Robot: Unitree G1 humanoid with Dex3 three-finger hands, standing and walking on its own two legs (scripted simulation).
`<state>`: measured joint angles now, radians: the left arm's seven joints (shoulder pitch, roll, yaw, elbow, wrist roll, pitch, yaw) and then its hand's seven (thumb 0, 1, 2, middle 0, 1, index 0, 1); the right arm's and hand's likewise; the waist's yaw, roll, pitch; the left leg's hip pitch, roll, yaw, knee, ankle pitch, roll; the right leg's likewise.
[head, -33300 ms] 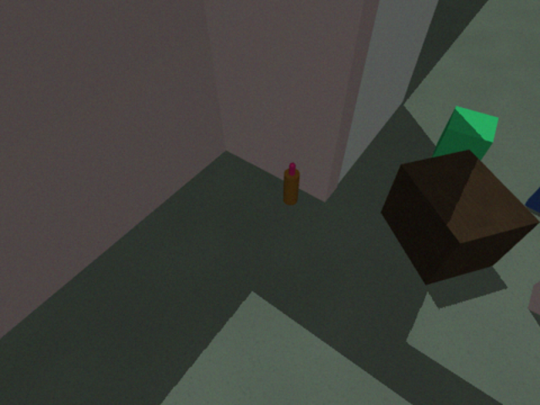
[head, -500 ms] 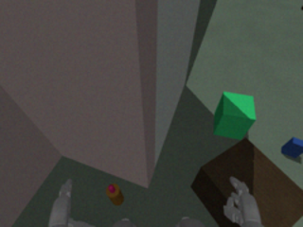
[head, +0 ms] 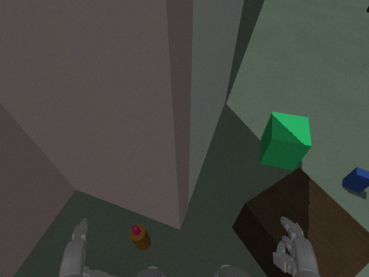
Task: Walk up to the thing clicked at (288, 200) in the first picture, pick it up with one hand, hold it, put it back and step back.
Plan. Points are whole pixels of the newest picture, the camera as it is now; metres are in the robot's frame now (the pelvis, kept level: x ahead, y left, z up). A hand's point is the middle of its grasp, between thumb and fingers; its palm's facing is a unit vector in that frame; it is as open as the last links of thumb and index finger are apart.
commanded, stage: stand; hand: left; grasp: from the side
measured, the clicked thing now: (139, 235) +0.36 +0.21 -0.60
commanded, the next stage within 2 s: none
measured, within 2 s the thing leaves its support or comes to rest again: neither
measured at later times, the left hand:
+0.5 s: hand (99, 271) +0.15 +0.20 -0.09, palm faces -0.02 -0.94 -0.33, open 10.4 cm
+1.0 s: hand out of the picture +0.03 +0.25 -0.10, palm faces +0.01 -0.94 -0.35, open 7.4 cm
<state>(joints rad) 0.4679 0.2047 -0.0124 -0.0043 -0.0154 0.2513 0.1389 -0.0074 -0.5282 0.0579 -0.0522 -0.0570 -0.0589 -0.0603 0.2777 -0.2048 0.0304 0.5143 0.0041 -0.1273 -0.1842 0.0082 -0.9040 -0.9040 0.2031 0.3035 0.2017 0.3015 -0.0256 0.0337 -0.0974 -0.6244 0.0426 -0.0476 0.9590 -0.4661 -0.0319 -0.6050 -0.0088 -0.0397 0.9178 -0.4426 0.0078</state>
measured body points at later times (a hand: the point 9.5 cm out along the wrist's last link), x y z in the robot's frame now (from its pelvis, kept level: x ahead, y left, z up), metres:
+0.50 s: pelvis -0.01 +0.00 +0.01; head +0.01 +0.00 +0.46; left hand +0.15 +0.25 -0.07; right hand +0.14 -0.26 -0.09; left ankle +0.01 +0.14 -0.69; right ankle +0.01 -0.13 -0.69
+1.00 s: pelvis -0.01 +0.01 +0.05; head +0.00 +0.00 +0.50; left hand +0.03 +0.30 -0.08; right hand +0.06 -0.27 -0.09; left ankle +0.01 +0.14 -0.69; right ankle +0.01 -0.13 -0.69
